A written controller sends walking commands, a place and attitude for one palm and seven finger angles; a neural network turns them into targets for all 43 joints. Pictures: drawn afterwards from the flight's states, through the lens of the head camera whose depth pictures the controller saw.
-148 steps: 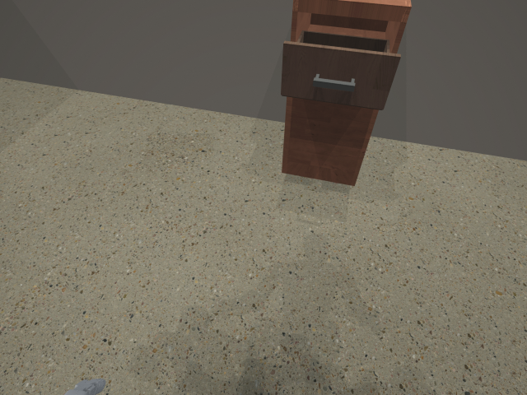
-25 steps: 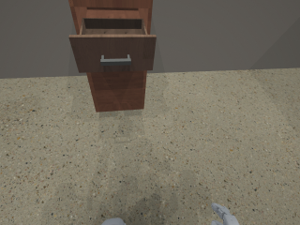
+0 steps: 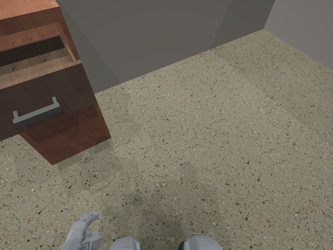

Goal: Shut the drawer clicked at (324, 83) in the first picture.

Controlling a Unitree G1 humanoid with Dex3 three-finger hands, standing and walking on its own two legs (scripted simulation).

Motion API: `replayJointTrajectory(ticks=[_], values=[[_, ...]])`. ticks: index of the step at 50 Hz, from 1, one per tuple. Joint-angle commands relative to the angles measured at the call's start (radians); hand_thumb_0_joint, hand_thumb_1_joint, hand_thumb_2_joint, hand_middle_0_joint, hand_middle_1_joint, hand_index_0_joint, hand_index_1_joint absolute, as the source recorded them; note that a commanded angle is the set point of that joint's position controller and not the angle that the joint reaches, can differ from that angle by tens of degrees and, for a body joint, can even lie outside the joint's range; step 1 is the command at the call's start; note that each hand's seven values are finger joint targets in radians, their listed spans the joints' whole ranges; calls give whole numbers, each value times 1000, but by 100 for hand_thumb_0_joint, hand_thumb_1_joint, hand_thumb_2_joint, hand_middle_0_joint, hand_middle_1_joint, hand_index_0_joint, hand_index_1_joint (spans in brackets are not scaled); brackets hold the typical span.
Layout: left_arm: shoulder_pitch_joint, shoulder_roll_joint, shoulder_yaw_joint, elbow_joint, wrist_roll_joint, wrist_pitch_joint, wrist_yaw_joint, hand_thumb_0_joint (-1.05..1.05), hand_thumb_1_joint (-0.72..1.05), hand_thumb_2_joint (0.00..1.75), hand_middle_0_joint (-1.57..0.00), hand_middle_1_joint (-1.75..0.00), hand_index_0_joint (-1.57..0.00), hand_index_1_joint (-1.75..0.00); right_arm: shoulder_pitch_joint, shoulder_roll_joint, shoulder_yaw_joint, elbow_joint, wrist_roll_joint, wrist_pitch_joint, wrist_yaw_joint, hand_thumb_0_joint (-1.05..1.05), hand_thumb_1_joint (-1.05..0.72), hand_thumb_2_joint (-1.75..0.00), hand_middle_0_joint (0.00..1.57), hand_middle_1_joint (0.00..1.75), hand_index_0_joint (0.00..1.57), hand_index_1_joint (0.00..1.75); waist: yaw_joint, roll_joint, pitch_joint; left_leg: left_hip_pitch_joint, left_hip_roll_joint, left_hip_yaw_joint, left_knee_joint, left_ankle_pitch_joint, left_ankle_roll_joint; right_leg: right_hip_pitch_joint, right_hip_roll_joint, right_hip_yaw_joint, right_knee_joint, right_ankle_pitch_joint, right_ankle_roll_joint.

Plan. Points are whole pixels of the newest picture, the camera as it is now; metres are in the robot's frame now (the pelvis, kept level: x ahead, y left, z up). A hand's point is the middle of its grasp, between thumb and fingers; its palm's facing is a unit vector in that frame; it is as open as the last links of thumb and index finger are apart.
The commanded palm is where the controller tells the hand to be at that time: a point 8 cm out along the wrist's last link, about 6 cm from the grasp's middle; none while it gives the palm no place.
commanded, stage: turn to face it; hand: left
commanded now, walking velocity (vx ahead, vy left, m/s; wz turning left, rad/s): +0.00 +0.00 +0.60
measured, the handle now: (37, 110) +0.50 +0.40 -0.02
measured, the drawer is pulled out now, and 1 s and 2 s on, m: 0.27 0.27 0.27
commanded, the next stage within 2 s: take the last steps up to it in 0.98 s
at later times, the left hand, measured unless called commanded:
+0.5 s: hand out of the picture +0.06 +0.25 -0.15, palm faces +0.19 -0.96 -0.22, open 7.4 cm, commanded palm none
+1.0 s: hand out of the picture -0.04 +0.19 -0.14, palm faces +0.45 -0.86 -0.24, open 7.4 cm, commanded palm none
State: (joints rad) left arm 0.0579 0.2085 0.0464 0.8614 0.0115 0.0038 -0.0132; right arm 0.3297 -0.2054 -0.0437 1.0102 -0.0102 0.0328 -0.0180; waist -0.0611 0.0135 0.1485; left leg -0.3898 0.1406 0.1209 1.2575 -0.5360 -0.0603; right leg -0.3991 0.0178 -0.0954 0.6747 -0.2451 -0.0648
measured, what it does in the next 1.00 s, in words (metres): steps on the spot, turning left: left foot, then right foot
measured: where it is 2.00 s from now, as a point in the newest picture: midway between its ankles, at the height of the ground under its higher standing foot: outside the picture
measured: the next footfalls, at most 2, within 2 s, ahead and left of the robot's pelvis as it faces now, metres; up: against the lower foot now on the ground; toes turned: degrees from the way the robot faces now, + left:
left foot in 0.22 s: +0.11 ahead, +0.15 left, +0.00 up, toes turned +6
right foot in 0.68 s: +0.10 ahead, -0.10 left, +0.00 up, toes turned +15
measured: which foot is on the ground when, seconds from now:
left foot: up 0.00-0.20, down 0.22-0.68, up 0.70-1.00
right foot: down 0.00-0.24, up 0.26-0.66, down 0.68-1.00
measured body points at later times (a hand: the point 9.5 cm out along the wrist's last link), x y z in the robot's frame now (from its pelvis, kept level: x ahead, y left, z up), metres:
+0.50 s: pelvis +0.04 +0.04 +0.03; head +0.06 +0.06 +0.48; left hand +0.05 +0.30 -0.13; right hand +0.10 -0.19 -0.11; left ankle +0.07 +0.14 -0.71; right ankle +0.03 -0.11 -0.66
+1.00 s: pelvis -0.01 +0.00 +0.02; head +0.01 +0.00 +0.47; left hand -0.07 +0.24 -0.12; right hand +0.20 -0.20 -0.11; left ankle -0.07 +0.11 -0.68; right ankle +0.06 -0.11 -0.71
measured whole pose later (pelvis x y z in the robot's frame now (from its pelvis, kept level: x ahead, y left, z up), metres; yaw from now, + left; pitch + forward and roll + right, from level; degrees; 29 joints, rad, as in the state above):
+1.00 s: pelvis -0.01 +0.00 +0.02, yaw +25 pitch -2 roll +1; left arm 0.26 0.20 0.04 0.91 0.04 0.02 0.01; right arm 0.14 -0.25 -0.07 0.94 -0.01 0.08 0.02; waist 0.03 -0.02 0.07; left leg -0.34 0.02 0.03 0.84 -0.47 -0.04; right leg -0.23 -0.11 -0.15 0.53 -0.26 0.00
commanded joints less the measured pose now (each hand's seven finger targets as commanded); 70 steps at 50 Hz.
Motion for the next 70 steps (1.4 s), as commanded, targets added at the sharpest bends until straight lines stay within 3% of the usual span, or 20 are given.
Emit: replayJointTrajectory(ticks=[1, 6, 9, 11, 13, 20, 27, 31, 32, 33, 34, 37, 39, 47, 51, 52, 53, 54, 58, 70], values=[[43, 179, 49, -56, 7, 3, 39, 0, 90, 90, -20, -30, -20, -30, 40, -82, -14, -91, -14, -4, -10, 0, -90, -90, 20, 30, 20, 30, 10, -93, -228, -74, 7, -78, -41, 114, -12, 105, -270, 249, -332, 360, -123], [72, 132, 28, -18, 18, 7, 38, 0, 90, 90, -20, -30, -20, -30, 65, -26, 7, -62, -10, -15, 1, 0, -90, -90, 20, 30, 20, 30, 23, -147, -195, 49, -56, -44, -359, 137, 28, 34, -222, 195, -386, -11, -101], [98, 93, 13, 20, 0, 8, 40, 0, 90, 90, -20, -30, -20, -30, 90, -11, 18, -27, -5, -37, 4, 0, -90, -90, 20, 30, 20, 30, 18, -101, -160, 213, -74, -57, -732, 307, 32, 11, -184, 114, -287, -130, -23], [173, 30, 7, 24, -8, 22, 35, 0, 90, 90, -20, -30, -20, -30, 42, -120, 0, -58, -17, -45, 4, 0, -90, -90, 20, 30, 20, 30, 62, 204, -95, 85, 129, -379, -953, 325, 124, 13, -79, 24, -109, -183, 74], [136, 48, 21, 22, 3, 23, 37, 0, 90, 90, -20, -30, -20, -30, -26, -156, -16, -82, -24, -43, -4, 0, -90, -90, 20, 30, 20, 30, 54, 290, -51, -17, 180, -538, -1073, 301, 212, 16, -37, 31, 122, -258, 94], [125, 52, 35, 30, -4, 13, 34, 0, 90, 90, -20, -30, -20, -30, -4, -164, -37, -78, -13, -34, -12, 0, -90, -90, 20, 30, 20, 30, 30, 111, -211, 318, 101, -396, -920, 746, 245, -117, -54, 90, 288, -223, 118], [128, 65, 38, 13, -11, 18, 39, 0, 90, 90, -20, -30, -20, -30, -38, -202, -63, -103, -15, -12, -2, 0, -90, -90, 20, 30, 20, 30, 22, 154, -238, 274, 76, -493, -903, 695, 249, -14, -20, 98, 105, -225, 116], [235, 92, 43, 27, -13, 14, 47, 0, 90, 90, -20, -30, -20, -30, -113, -205, -73, -139, -9, 2, 10, 0, -90, -90, 20, 30, 20, 30, 74, 134, -236, 98, 8, -505, -872, 491, 189, 226, -9, 84, -184, -54, 103], [260, 125, 50, 28, -7, 7, 51, 0, 90, 90, -20, -30, -20, -30, -127, -180, -71, -148, -2, 4, 16, 0, -90, -90, 20, 30, 20, 30, 91, 69, -231, -18, -37, -476, -824, 395, 145, 352, -57, 124, -320, -9, 88], [278, 206, 67, 21, 9, 1, 58, 0, 90, 90, -20, -30, -20, -30, -130, -122, -63, -167, 5, 6, 22, 0, -90, -90, 20, 30, 20, 30, 103, -162, -205, -205, -152, -316, -625, 166, 71, 434, -285, 342, -448, -136, 16], [232, 258, 67, -9, 15, 8, 55, 0, 90, 90, -20, -30, -20, -30, -156, -110, -63, -194, -5, 5, 23, 0, -90, -90, 20, 30, 20, 30, 105, -299, -142, -240, -221, -174, -380, -5, 30, 279, -482, 480, -497, -148, -85], [94, 173, 49, -43, 8, 3, 56, 0, 90, 90, -20, -30, -20, -30, -131, -136, -74, -149, -15, 30, 38, 0, -90, -90, 20, 30, 20, 30, 29, -182, -63, -172, -134, -185, -75, 111, 36, 69, -359, 283, -444, -36, -69], [102, 159, 40, -46, 13, -5, 53, 0, 90, 90, -20, -30, -20, -30, -111, -116, -62, -132, -16, 30, 43, 0, -90, -90, 20, 30, 20, 30, 28, -171, -61, -151, -127, -138, -55, 158, 19, 88, -311, 174, -401, 56, -56], [270, 223, 51, 11, 24, -3, 46, 0, 90, 90, -20, -30, -20, -30, -260, -90, -34, -166, -1, 17, 39, 0, -90, -90, 20, 30, 20, 30, 125, -230, -123, -43, -138, -62, -416, 45, 13, 263, -350, 161, -339, 300, -93], [241, 221, 54, 31, 15, 2, 46, 0, 90, 90, -20, -30, -20, -30, -158, -90, -24, -131, 3, -6, 27, 0, -90, -90, 20, 30, 20, 30, 72, -213, -210, 165, -151, -40, -760, 216, 29, 271, -319, 98, -204, 417, -27], [238, 201, 48, 33, 6, 7, 43, 0, 90, 90, -20, -30, -20, -30, -123, -121, -30, -117, 3, -15, 26, 0, -90, -90, 20, 30, 20, 30, 51, -132, -229, 299, -114, -72, -896, 347, 43, 199, -283, 50, -112, 333, 26], [261, 139, 40, 13, -2, 15, 38, 0, 90, 90, -20, -30, -20, -30, -101, -220, -49, -123, -8, -25, 22, 0, -90, -90, 20, 30, 20, 30, 42, 137, -253, 435, 108, -330, -935, 562, 124, -17, -176, -27, 56, 12, 98], [219, 100, 19, -7, 4, 20, 37, 0, 90, 90, -20, -30, -20, -30, -94, -286, -58, -124, -9, -14, 19, 0, -90, -90, 20, 30, 20, 30, 25, 274, -211, 370, 264, -455, -945, 788, 233, -127, -121, -7, 204, -362, 124], [203, 104, 18, 77, 17, 21, 18, 0, 90, 90, -20, -30, -20, -30, -144, -168, -24, -99, -15, -33, -5, 0, -90, -90, 20, 30, 20, 30, 47, 159, -98, 235, 133, -368, -1048, 235, 228, -155, -109, 90, 391, -175, 107], [146, 56, 9, 106, 16, 1, -10, 0, 90, 90, -20, -30, -20, -30, 31, -148, -40, -2, -20, -68, -12, 0, -90, -90, 20, 30, 20, 30, 13, 114, -46, 287, 143, -355, -1118, 103, 239, -133, -113, 64, 110, -102, 97]])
